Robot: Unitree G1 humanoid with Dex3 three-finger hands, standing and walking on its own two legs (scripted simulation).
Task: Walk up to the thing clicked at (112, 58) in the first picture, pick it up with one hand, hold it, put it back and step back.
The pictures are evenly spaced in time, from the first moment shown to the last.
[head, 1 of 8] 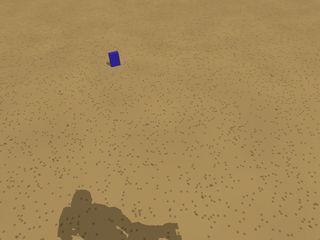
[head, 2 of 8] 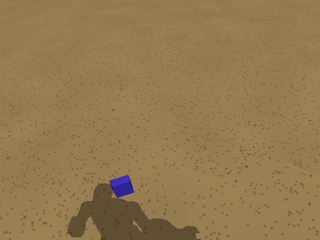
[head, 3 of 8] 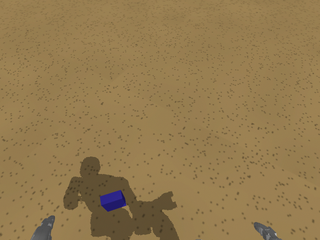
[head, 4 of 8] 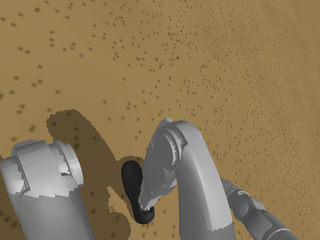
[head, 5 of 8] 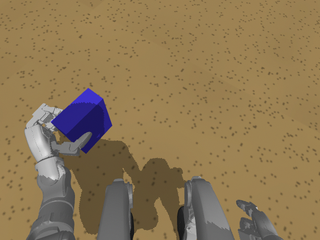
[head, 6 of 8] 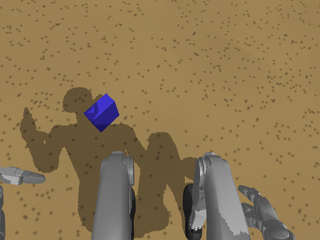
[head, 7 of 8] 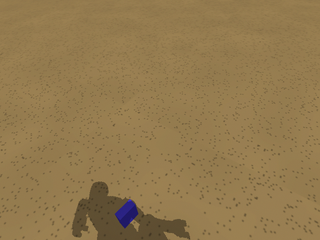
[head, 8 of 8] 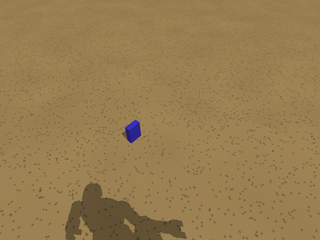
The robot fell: no
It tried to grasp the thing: yes
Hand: left
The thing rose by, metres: 0.69
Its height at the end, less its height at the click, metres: +0.00
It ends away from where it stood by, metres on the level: 0.04
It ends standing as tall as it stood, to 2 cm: yes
